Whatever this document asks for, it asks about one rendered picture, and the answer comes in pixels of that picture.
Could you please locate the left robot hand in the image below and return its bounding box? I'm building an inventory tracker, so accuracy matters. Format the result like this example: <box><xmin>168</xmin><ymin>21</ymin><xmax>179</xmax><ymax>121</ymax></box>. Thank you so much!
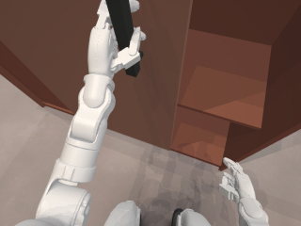
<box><xmin>87</xmin><ymin>0</ymin><xmax>146</xmax><ymax>79</ymax></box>

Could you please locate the robot thigh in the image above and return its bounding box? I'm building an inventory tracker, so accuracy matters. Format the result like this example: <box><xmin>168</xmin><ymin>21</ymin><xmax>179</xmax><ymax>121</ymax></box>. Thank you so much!
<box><xmin>176</xmin><ymin>211</ymin><xmax>211</xmax><ymax>226</ymax></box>
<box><xmin>103</xmin><ymin>202</ymin><xmax>141</xmax><ymax>226</ymax></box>

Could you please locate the robot left forearm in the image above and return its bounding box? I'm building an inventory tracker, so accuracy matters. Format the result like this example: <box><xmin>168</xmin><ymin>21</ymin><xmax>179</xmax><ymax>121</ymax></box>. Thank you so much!
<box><xmin>35</xmin><ymin>73</ymin><xmax>116</xmax><ymax>218</ymax></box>

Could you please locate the handle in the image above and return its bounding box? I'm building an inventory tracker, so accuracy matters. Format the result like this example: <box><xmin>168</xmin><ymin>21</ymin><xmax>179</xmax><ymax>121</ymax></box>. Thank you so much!
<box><xmin>105</xmin><ymin>0</ymin><xmax>144</xmax><ymax>77</ymax></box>

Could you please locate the right robot hand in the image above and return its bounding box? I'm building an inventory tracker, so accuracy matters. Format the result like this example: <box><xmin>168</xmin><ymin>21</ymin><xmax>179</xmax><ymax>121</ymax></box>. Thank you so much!
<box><xmin>219</xmin><ymin>157</ymin><xmax>256</xmax><ymax>205</ymax></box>

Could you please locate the robot right thigh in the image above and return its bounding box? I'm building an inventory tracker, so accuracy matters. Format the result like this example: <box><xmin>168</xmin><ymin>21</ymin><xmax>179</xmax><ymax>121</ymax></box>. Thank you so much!
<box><xmin>176</xmin><ymin>211</ymin><xmax>211</xmax><ymax>226</ymax></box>

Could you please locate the wardrobe door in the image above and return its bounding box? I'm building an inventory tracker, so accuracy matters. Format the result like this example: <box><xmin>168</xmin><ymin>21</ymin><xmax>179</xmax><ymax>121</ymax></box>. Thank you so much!
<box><xmin>0</xmin><ymin>0</ymin><xmax>193</xmax><ymax>151</ymax></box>
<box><xmin>0</xmin><ymin>41</ymin><xmax>69</xmax><ymax>110</ymax></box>

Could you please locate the robot left thigh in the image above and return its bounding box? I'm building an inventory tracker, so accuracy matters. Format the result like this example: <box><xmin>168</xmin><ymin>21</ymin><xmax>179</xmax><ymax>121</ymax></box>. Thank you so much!
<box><xmin>103</xmin><ymin>202</ymin><xmax>141</xmax><ymax>226</ymax></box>

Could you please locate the robot right forearm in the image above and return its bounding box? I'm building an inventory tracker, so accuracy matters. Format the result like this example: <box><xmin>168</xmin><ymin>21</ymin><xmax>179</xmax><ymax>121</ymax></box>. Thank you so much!
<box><xmin>237</xmin><ymin>197</ymin><xmax>270</xmax><ymax>226</ymax></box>

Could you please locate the left robot upper arm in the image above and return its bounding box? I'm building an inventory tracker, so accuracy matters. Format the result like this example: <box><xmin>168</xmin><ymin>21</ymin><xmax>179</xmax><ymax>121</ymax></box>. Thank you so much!
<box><xmin>15</xmin><ymin>183</ymin><xmax>92</xmax><ymax>226</ymax></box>

